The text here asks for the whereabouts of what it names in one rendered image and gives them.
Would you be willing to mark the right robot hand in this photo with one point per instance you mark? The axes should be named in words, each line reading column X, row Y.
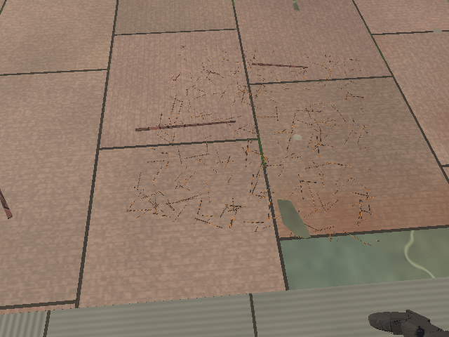
column 408, row 324

